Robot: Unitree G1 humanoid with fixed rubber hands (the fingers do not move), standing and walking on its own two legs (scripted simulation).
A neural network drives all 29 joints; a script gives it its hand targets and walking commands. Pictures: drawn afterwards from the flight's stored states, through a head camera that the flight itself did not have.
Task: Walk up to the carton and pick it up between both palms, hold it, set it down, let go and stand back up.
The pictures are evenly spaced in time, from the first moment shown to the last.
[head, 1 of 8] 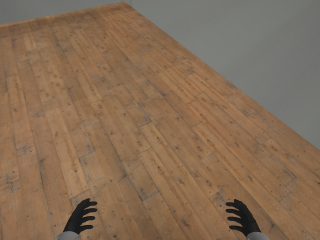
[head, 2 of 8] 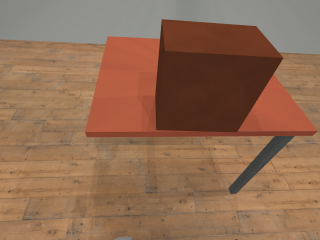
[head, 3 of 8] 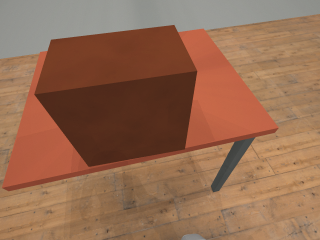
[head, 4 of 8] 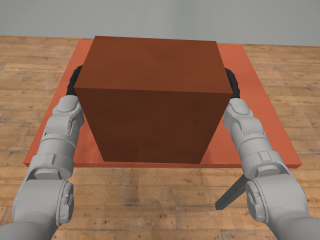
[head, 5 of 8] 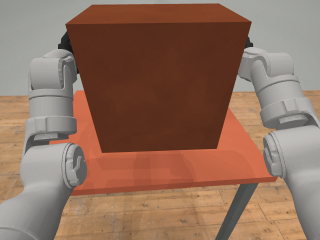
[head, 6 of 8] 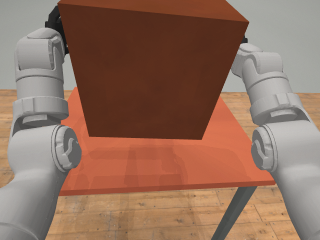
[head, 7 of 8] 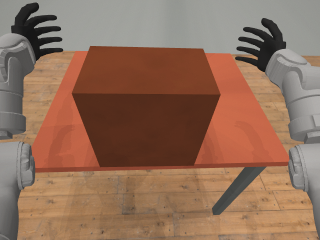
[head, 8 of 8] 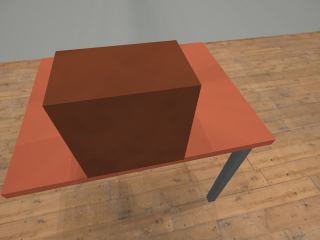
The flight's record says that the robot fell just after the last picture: no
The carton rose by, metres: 0.24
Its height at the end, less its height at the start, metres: +0.00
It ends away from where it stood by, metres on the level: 0.01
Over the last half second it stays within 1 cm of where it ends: yes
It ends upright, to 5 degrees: yes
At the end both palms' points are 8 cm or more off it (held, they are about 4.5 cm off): yes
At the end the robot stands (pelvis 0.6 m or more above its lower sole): yes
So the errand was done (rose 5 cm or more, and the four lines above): yes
